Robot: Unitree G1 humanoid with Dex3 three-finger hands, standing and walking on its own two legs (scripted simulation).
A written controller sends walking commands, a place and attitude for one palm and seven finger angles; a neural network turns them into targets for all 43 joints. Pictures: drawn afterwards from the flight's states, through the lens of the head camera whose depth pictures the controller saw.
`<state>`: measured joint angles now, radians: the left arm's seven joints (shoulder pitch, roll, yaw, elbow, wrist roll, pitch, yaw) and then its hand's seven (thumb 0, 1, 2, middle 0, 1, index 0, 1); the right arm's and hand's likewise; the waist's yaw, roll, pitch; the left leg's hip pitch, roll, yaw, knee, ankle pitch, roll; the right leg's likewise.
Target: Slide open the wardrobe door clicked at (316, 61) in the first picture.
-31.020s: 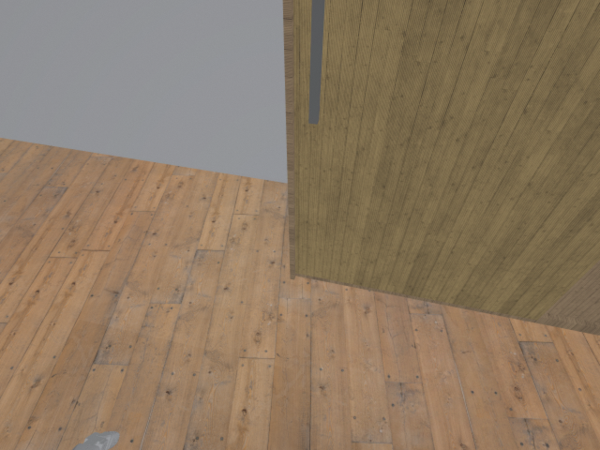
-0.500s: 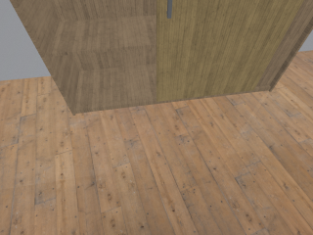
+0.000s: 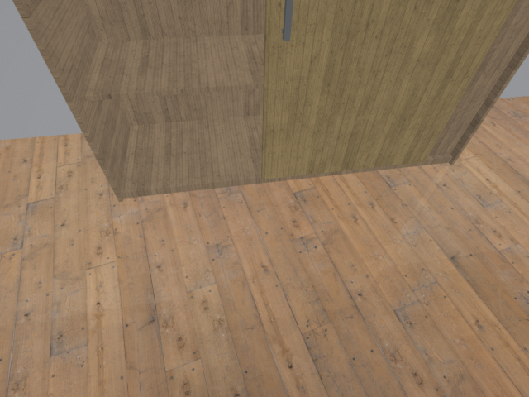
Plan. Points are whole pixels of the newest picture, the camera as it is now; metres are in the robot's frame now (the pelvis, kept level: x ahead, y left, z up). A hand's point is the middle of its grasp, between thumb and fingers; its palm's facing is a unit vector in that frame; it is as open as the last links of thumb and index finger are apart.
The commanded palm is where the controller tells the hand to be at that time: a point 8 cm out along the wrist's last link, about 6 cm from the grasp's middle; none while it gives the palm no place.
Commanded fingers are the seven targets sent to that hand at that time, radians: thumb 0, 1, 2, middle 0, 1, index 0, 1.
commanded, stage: look to check the result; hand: left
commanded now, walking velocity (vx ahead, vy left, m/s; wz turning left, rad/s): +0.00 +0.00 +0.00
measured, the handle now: out of the picture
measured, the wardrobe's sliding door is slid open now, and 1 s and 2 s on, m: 0.69 0.69 0.69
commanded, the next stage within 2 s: stand and wait in 0.40 s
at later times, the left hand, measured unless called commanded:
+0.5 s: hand out of the picture +0.03 +0.18 -0.18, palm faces -0.02 -0.98 -0.20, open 7.4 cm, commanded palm none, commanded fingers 0.00 0.90 0.90 -0.20 -0.30 -0.20 -0.30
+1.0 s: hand out of the picture +0.03 +0.19 -0.18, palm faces -0.03 -0.98 -0.22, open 7.4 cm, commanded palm none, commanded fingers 0.00 0.90 0.90 -0.20 -0.30 -0.20 -0.30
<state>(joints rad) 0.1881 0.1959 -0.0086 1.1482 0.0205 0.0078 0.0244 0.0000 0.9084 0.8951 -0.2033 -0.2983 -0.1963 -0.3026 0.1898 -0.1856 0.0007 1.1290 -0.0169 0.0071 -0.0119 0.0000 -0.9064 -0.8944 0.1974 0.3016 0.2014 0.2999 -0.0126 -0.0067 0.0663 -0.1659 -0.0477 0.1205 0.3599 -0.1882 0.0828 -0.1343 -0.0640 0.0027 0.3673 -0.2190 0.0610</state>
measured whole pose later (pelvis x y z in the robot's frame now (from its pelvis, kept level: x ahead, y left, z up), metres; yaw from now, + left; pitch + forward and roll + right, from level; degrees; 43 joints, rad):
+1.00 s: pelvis +0.01 -0.01 +0.00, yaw +0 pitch -1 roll +0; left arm 0.19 0.21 -0.01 1.16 0.02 0.00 0.02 0.00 0.91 0.90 -0.20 -0.30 -0.20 -0.30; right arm 0.19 -0.20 0.00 1.15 -0.02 0.00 -0.02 0.00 -0.91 -0.89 0.20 0.30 0.20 0.30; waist -0.01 -0.01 0.07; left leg -0.14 -0.04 0.12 0.34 -0.19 0.07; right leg -0.10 -0.06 0.00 0.34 -0.22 0.05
